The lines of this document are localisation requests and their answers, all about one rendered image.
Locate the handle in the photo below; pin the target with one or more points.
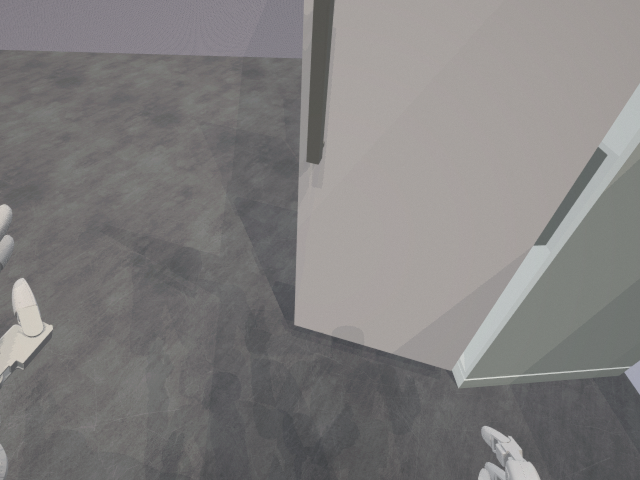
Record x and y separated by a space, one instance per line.
320 59

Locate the robot right hand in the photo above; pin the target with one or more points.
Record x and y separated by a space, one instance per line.
509 454

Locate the robot left hand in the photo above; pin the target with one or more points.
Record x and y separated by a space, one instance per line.
20 344

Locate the fridge door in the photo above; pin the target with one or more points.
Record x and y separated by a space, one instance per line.
454 129

